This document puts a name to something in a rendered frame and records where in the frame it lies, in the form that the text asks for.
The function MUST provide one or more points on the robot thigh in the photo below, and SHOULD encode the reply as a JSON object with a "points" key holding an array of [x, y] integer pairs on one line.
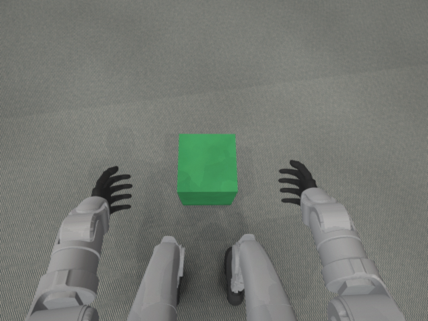
{"points": [[156, 298], [265, 295]]}

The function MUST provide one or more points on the robot left hand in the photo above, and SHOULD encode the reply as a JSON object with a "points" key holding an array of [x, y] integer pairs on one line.
{"points": [[104, 190]]}

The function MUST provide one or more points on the robot left thigh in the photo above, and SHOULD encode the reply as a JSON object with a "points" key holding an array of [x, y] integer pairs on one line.
{"points": [[156, 298]]}

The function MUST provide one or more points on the left robot upper arm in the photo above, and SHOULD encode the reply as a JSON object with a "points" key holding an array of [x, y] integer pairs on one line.
{"points": [[73, 313]]}

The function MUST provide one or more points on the carton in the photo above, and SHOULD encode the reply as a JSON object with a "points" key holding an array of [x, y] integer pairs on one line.
{"points": [[207, 169]]}

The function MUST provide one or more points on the robot right hand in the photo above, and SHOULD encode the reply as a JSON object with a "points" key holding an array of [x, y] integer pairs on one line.
{"points": [[304, 181]]}

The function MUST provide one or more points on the robot right thigh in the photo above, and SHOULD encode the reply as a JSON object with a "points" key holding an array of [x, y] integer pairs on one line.
{"points": [[265, 295]]}

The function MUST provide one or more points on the left robot forearm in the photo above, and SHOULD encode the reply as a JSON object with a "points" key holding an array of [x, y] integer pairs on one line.
{"points": [[71, 275]]}

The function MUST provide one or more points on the right robot forearm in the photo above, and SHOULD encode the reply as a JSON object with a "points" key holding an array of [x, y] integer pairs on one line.
{"points": [[347, 270]]}

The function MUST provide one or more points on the right robot upper arm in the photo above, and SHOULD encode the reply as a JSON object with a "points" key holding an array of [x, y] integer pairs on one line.
{"points": [[363, 307]]}

